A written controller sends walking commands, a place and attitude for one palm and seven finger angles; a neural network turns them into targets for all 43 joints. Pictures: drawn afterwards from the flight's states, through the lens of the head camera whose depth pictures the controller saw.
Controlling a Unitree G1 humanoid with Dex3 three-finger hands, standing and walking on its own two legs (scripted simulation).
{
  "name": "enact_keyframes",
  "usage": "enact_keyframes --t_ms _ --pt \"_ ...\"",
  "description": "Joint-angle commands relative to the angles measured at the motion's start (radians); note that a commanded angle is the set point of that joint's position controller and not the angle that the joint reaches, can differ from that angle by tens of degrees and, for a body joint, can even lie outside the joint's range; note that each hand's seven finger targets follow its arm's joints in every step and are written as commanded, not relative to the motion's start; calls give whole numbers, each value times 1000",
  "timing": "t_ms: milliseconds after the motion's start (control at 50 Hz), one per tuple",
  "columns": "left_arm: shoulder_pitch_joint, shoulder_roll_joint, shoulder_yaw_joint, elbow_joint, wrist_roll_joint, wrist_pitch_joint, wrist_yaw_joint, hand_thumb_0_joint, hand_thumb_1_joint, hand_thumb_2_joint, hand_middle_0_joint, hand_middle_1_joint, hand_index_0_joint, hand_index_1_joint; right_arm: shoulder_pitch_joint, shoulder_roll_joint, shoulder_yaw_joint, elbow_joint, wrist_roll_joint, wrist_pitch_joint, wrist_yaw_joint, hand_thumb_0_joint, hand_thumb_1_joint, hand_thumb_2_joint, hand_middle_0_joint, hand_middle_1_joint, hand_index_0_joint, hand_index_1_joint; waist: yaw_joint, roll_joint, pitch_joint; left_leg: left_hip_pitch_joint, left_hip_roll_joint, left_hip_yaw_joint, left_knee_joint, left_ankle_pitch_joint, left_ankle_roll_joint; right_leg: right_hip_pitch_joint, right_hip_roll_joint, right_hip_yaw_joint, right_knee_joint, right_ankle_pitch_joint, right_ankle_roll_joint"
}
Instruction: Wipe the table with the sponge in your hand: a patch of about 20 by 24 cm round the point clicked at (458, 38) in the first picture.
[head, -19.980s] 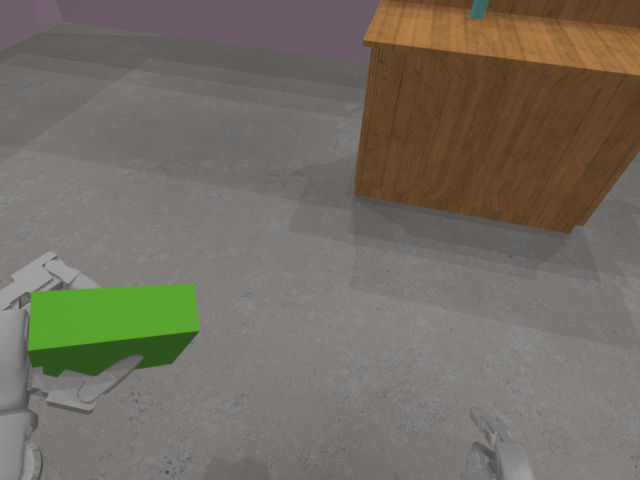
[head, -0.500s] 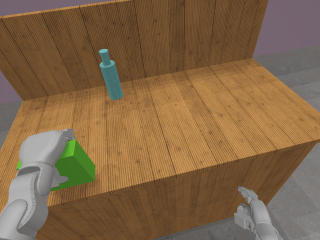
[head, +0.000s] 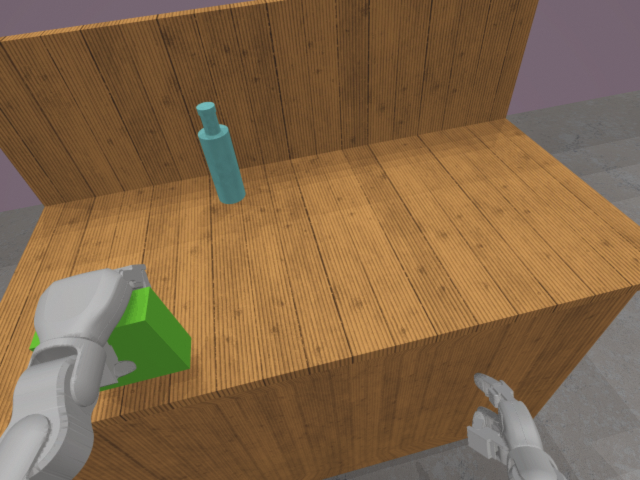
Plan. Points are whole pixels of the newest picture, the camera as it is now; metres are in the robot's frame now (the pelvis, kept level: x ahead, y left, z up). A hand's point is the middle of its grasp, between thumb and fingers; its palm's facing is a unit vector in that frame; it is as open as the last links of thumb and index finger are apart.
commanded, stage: move the sponge above the wiping area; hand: left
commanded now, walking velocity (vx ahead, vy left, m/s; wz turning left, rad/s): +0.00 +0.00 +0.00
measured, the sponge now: (129, 350) +0.22 +0.30 +0.06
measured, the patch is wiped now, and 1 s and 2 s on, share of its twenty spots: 0.00 0.00 0.00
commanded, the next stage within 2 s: lower the sponge onto the table in 0.44 s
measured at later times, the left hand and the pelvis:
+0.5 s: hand (118, 324) +0.22 +0.29 +0.11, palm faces +0.04 -0.06 -1.00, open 9.2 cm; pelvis -0.01 +0.00 +0.00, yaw +0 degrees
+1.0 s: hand (125, 325) +0.23 +0.28 +0.11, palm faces +0.03 -0.08 -1.00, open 9.2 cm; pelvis -0.01 -0.01 +0.00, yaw +0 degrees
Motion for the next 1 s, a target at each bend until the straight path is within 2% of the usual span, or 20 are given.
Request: enact_keyframes --t_ms 0,20,100,140,200,220,320,400,420,500,520,560,600,620,680,700,720,800,860,980 --pt "-202 261 184 -262 27 -13 50 0 100 1300 -1200 -1600 -1200 -1600 -233 -84 -27 -187 0 -55 -5 0 -900 -900 200 300 200 300 1 -23 -198 175 -31 -60 -33 158 31 -71 22 101 -92 169 -42" --pt "-213 207 132 -251 30 -10 47 0 100 1300 -1200 -1600 -1200 -1600 -222 -77 -25 -189 -3 -53 -4 0 -900 -900 200 300 200 300 -4 -26 -187 164 -32 -52 -34 152 32 -78 18 62 -92 158 -36" --pt "-247 258 172 -266 36 -3 56 0 100 1300 -1200 -1600 -1200 -1600 -244 -79 -21 -185 2 -51 -8 0 -900 -900 200 300 200 300 0 -2 -170 168 -31 -63 -51 112 28 -86 24 101 -103 112 -43" --pt "-271 241 155 -202 41 1 58 0 100 1300 -1200 -1600 -1200 -1600 -222 -79 -23 -169 1 -51 -12 0 -900 -900 200 300 200 300 -8 -41 -168 159 -34 -56 -50 103 27 -88 20 76 -111 94 -35" --pt "-321 256 152 -243 48 -2 56 0 100 1300 -1200 -1600 -1200 -1600 -253 -76 -19 -177 4 -56 -17 0 -900 -900 200 300 200 300 -3 13 -189 183 -37 -58 -55 90 28 -84 26 104 -110 86 -44" --pt "-327 205 108 -243 44 -4 53 0 100 1300 -1200 -1600 -1200 -1600 -241 -70 -17 -181 -1 -58 -15 0 -900 -900 200 300 200 300 -3 12 -210 181 -37 -54 -55 108 29 -69 22 62 -99 109 -42" --pt "-308 203 107 -209 47 14 38 0 100 1300 -1200 -1600 -1200 -1600 -242 -74 -16 -173 -1 -52 -9 0 -900 -900 200 300 200 300 -1 -7 -189 162 -36 -51 -63 99 27 -67 24 65 -103 105 -42" --pt "-294 299 191 -173 48 32 36 0 100 1300 -1200 -1600 -1200 -1600 -252 -87 -16 -168 2 -41 -10 0 -900 -900 200 300 200 300 9 -30 -160 142 -41 -54 -64 77 26 -71 26 110 -118 74 -45" --pt "-323 230 129 -162 47 34 30 0 100 1300 -1200 -1600 -1200 -1600 -251 -78 -11 -172 3 -41 -10 0 -900 -900 200 300 200 300 -1 -32 -166 139 -43 -43 -61 76 27 -72 20 76 -116 73 -38" --pt "-334 279 165 -196 40 15 27 0 100 1300 -1200 -1600 -1200 -1600 -254 -82 -16 -178 6 -50 -14 0 -900 -900 200 300 200 300 5 5 -187 163 -45 -49 -58 72 29 -71 25 109 -118 70 -43" --pt "-347 220 113 -191 37 9 22 0 100 1300 -1200 -1600 -1200 -1600 -248 -72 -13 -180 4 -54 -14 0 -900 -900 200 300 200 300 -4 -3 -188 158 -47 -42 -52 79 30 -72 21 73 -113 77 -37" --pt "-326 237 132 -148 37 -2 22 0 100 1300 -1200 -1600 -1200 -1600 -222 -85 -23 -162 1 -55 -17 0 -900 -900 200 300 200 300 -8 -41 -178 160 -43 -44 -52 80 30 -83 22 74 -122 81 -34" --pt "-366 249 132 -200 42 -8 25 0 100 1300 -1200 -1600 -1200 -1600 -243 -78 -18 -176 7 -61 -17 0 -900 -900 200 300 200 300 -8 7 -171 167 -42 -53 -61 54 29 -90 27 99 -120 57 -41" --pt "-366 204 98 -179 40 -12 27 0 100 1300 -1200 -1600 -1200 -1600 -232 -72 -19 -176 4 -66 -17 0 -900 -900 200 300 200 300 -7 -15 -183 163 -44 -43 -53 68 31 -84 22 71 -114 70 -37" --pt "-341 230 127 -176 39 -17 39 0 100 1300 -1200 -1600 -1200 -1600 -218 -82 -29 -167 2 -63 -14 0 -900 -900 200 300 200 300 -2 -22 -196 168 -44 -43 -54 93 31 -72 20 75 -116 98 -34" --pt "-352 295 184 -176 47 -10 47 0 100 1300 -1200 -1600 -1200 -1600 -232 -87 -26 -167 3 -65 -16 0 -900 -900 200 300 200 300 5 -18 -188 165 -43 -51 -56 78 30 -74 28 111 -116 78 -45" --pt "-358 236 136 -164 46 -6 47 0 100 1300 -1200 -1600 -1200 -1600 -228 -78 -21 -170 2 -65 -15 0 -900 -900 200 300 200 300 2 -19 -198 156 -46 -42 -54 93 30 -63 22 73 -108 92 -40" --pt "-336 283 182 -176 45 8 55 0 100 1300 -1200 -1600 -1200 -1600 -240 -85 -24 -170 5 -62 -10 0 -900 -900 200 300 200 300 12 -3 -200 161 -45 -47 -56 103 28 -59 27 105 -107 105 -45" --pt "-279 206 123 -142 33 18 43 0 100 1300 -1200 -1600 -1200 -1600 -223 -86 -30 -165 2 -58 -4 0 -900 -900 200 300 200 300 4 -36 -183 152 -43 -37 -51 116 30 -67 22 70 -109 126 -34" --pt "-290 209 112 -154 42 9 31 0 100 1300 -1200 -1600 -1200 -1600 -218 -86 -29 -169 3 -52 -6 0 -900 -900 200 300 200 300 -7 -54 -178 152 -44 -35 -45 103 34 -78 19 72 -110 120 -30"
